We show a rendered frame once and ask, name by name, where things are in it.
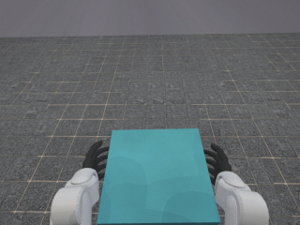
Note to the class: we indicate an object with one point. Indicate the left robot forearm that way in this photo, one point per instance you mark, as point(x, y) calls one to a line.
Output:
point(72, 204)

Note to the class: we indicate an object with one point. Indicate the carton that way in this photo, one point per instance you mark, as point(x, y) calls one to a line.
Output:
point(157, 177)

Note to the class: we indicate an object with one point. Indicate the robot left hand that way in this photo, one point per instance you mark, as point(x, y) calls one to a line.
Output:
point(92, 160)

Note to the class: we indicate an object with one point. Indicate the robot right hand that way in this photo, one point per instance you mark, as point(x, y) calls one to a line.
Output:
point(220, 162)

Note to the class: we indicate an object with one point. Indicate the right robot forearm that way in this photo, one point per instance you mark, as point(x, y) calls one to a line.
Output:
point(241, 205)

